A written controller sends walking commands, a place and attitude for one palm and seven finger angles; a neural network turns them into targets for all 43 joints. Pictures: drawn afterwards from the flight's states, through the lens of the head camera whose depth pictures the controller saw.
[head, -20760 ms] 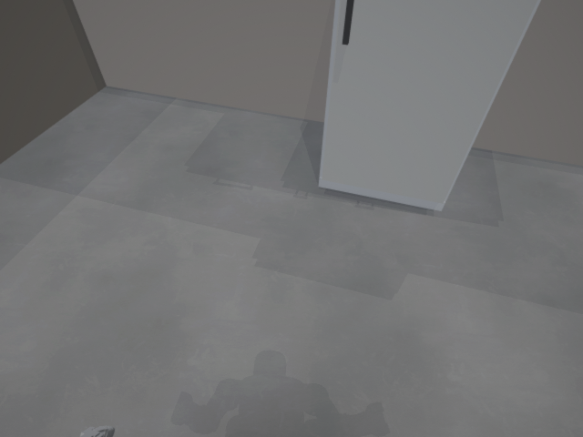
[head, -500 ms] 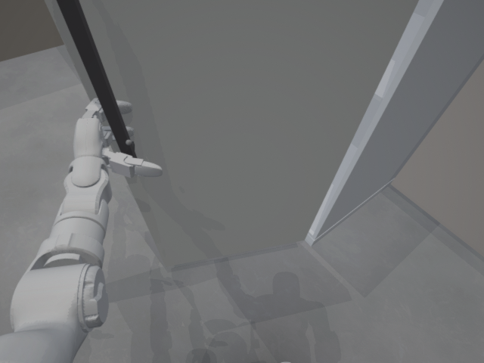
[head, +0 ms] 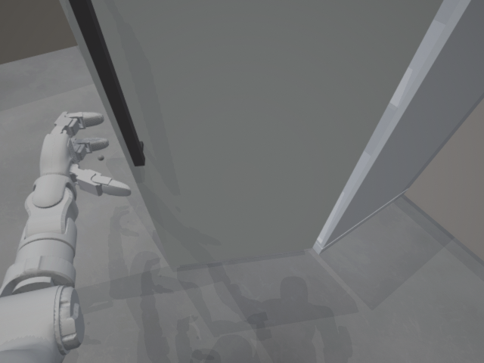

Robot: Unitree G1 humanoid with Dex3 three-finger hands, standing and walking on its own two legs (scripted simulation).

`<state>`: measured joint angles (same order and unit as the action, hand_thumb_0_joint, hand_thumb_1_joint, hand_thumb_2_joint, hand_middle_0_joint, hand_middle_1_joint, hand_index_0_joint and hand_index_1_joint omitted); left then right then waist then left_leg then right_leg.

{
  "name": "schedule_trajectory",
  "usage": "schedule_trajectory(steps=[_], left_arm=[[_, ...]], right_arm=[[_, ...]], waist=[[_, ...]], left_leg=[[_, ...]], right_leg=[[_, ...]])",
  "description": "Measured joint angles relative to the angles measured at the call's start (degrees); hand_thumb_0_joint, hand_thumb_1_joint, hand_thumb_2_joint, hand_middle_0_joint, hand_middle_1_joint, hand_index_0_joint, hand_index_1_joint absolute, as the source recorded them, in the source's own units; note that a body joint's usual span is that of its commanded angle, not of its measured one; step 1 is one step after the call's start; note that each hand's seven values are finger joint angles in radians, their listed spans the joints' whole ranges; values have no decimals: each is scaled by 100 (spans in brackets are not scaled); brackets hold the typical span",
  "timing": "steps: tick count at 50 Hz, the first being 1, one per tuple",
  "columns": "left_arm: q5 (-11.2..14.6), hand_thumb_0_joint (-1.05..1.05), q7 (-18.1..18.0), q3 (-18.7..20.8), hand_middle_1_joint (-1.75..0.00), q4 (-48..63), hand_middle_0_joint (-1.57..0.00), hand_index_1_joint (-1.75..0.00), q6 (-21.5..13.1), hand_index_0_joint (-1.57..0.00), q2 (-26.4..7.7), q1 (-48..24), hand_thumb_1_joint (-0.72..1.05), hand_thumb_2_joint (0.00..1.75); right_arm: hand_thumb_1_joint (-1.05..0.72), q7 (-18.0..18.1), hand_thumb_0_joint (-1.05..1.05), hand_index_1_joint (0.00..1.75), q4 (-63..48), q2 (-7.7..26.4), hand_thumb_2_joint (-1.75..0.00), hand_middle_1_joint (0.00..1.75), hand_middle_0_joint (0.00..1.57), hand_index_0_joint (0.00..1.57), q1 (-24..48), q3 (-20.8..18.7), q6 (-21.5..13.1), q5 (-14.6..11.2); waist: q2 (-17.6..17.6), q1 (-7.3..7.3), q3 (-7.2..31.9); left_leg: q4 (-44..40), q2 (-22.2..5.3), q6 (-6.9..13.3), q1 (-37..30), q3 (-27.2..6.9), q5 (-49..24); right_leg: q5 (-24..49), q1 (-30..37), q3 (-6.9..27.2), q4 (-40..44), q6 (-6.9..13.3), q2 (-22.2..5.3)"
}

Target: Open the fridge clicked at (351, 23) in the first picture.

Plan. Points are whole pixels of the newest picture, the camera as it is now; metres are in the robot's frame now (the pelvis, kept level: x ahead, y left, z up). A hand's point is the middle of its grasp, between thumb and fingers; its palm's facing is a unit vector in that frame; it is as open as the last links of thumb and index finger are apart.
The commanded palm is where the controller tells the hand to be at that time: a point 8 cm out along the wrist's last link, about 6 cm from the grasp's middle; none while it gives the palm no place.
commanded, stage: slip the hand off the handle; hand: left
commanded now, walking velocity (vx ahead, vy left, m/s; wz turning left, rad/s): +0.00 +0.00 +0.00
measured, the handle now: (111, 73) +0.51 +0.22 +0.20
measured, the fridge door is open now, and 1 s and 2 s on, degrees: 65 65 65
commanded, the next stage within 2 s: draw the hand back to the body in 1.02 s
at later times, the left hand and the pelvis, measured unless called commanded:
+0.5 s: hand (93, 186) +0.37 +0.25 +0.08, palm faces +0.18 -0.98 -0.13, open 14.7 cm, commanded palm +0.33 +0.29 +0.10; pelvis +0.00 +0.02 +0.00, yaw +0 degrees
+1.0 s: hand (89, 228) +0.30 +0.23 +0.09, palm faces +0.21 -0.97 -0.14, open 14.7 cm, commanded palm +0.27 +0.27 +0.10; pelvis -0.01 +0.00 +0.00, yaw +2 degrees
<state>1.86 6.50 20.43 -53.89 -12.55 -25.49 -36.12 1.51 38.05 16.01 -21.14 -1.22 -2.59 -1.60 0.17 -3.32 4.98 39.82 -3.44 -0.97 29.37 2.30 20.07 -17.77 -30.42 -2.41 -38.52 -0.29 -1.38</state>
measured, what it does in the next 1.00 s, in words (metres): stands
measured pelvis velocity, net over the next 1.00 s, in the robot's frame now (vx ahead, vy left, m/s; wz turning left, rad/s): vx -0.01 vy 0.00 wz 0.03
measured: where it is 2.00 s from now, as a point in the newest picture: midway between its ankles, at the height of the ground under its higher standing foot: outside the picture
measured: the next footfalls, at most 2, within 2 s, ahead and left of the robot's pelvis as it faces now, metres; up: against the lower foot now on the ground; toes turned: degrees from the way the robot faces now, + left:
none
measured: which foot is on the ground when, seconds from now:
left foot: down 0.00-1.00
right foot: down 0.00-1.00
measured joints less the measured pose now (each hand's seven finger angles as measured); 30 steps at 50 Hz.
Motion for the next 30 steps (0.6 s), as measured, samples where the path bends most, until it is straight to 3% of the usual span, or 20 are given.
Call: schedule_trajectory(steps=[13, 18, 24, 30], left_arm=[[151, -1, 297, -19, -115, 277, -25, -115, 7, -25, -76, 251, -55, 20], [311, -1, 276, -239, -114, 918, -25, -115, 96, -25, 219, 727, -55, 20], [273, -1, -5, -369, -114, 1720, -25, -115, 311, -25, 584, 1391, -55, 20], [301, -1, -185, -506, -115, 2449, -25, -115, 410, -25, 726, 1972, -55, 20]], right_arm=[[-90, 57, 1, 30, -56, -104, -90, 30, 20, 21, 52, 109, -51, 1], [-90, 11, 1, 30, -100, -108, -90, 30, 20, 21, -4, 84, -88, -17], [-90, -6, 1, 30, -161, -149, -90, 30, 20, 21, 108, 122, -145, -5], [-90, 42, 1, 30, -201, -203, -90, 30, 20, 21, 287, 161, -281, -3]], waist=[[-34, 82, 27], [-75, 157, 90], [-68, 187, 91], [-76, 267, 53]], left_leg=[[162, 66, 77, 80, -20, 66], [167, 91, 109, -4, 10, 95], [151, 109, 128, -159, 43, 109], [113, 104, 111, -329, 30, 95]], right_leg=[[-13, -10, -10, -52, -78, -68], [-17, 77, 21, -31, -119, -92], [-31, 211, 55, -35, -138, -109], [-31, 380, 42, -12, -123, -102]])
